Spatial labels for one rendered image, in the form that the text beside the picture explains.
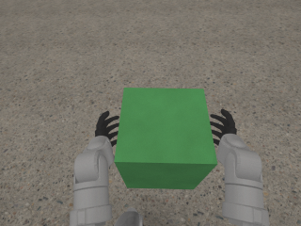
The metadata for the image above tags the robot left forearm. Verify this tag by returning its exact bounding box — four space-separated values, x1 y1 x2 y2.
69 136 115 226

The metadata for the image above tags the left robot thigh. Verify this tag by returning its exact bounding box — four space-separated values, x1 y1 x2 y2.
114 211 143 226

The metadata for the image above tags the robot left shin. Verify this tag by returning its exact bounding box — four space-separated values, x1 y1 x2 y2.
127 207 137 212

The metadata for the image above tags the robot left hand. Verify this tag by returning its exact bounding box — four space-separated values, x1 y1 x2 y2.
95 111 119 147

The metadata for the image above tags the carton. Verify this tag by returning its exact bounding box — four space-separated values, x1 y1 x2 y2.
114 88 218 190

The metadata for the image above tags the robot right hand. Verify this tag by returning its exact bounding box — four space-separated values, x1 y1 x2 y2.
210 108 237 146

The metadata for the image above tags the robot right forearm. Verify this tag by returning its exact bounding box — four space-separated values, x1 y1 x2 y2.
216 133 270 226

